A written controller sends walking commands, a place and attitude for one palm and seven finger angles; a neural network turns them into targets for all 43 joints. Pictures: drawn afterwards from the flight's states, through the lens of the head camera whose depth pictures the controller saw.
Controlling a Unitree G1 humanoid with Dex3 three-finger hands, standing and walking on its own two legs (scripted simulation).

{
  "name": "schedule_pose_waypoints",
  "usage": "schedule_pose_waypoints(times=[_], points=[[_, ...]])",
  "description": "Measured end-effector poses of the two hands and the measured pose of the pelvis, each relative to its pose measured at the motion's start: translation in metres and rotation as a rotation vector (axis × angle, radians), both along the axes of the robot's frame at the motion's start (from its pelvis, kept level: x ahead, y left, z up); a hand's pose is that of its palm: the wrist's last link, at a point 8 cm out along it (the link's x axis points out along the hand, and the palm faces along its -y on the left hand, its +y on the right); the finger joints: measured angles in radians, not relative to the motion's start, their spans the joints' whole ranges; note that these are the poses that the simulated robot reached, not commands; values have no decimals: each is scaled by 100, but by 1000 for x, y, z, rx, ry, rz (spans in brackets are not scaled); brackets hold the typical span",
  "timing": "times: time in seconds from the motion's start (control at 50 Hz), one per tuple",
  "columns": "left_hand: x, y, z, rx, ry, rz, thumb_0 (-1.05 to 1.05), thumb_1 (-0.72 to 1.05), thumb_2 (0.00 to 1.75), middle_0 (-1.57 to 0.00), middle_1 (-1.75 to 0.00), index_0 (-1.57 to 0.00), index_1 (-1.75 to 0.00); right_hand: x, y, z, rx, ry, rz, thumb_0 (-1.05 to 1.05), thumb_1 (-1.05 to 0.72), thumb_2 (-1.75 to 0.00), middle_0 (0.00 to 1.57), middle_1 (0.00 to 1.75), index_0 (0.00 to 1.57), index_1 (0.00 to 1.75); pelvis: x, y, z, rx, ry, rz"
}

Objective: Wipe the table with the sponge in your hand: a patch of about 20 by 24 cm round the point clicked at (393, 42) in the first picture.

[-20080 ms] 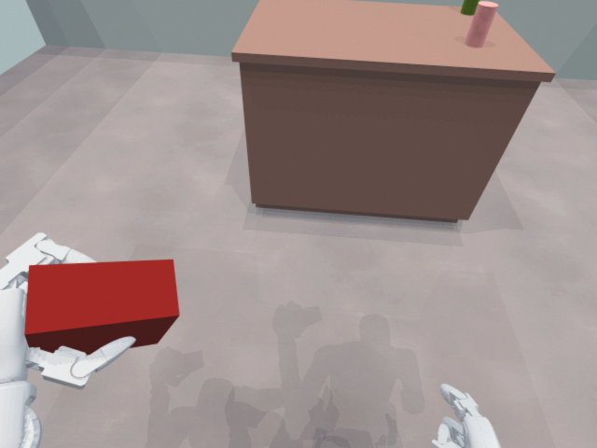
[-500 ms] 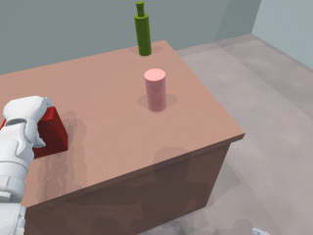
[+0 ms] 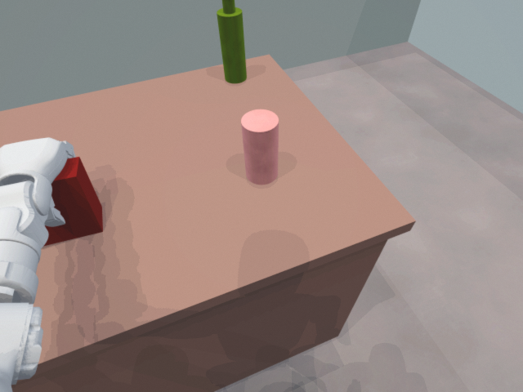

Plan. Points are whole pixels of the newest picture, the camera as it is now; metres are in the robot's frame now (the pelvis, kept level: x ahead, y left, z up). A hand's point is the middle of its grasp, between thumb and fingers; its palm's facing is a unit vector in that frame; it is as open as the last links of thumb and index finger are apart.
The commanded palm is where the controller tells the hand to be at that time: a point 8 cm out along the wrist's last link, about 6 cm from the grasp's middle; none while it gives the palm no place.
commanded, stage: wipe forward along the first lane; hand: left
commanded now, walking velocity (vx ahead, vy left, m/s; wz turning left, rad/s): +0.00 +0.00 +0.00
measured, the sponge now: (57, 212) +0.37 +0.36 +0.07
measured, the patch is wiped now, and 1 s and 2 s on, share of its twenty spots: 0.60 0.60 0.80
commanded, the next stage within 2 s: slide across to the middle lane in 0.06 s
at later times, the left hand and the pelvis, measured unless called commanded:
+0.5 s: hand (54, 172) +0.41 +0.36 +0.12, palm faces -0.05 +0.04 -1.00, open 10.1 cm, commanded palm +0.41 +0.33 +0.17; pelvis +0.01 +0.02 +0.00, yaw +0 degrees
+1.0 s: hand (93, 163) +0.44 +0.31 +0.11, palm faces -0.05 +0.01 -1.00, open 10.1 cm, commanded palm +0.42 +0.29 +0.16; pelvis +0.03 +0.01 +0.01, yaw +0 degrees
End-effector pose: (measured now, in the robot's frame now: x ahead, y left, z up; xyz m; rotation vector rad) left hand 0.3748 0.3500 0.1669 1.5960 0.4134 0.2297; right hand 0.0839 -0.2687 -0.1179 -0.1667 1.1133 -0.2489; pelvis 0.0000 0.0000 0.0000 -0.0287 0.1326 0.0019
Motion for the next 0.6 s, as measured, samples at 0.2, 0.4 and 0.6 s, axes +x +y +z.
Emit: schedule_pose_waypoints(times=[0.2, 0.4, 0.6], points=[[19, 12, 4, 0, 2, 18, 2, -54, 107, -77, -131, -77, -132, 1, 9, 5, -11, -1, -4, 1, -90, -90, 20, 30, 20, 29, 1, 9, -1, -5, 20, -2], [22, 8, 4, 19, -30, -27, 1, -54, 107, -76, -131, -77, -132, -4, 20, 5, -8, 26, -20, 1, -90, -90, 20, 30, 20, 29, 7, 20, 2, -7, 11, -5], [33, -17, 5, -7, -75, -47, 1, -53, 107, -76, -132, -76, -133, 34, 41, 9, 25, -53, 32, 1, -90, -90, 20, 30, 20, 29, 12, 25, 5, -2, -9, 7]])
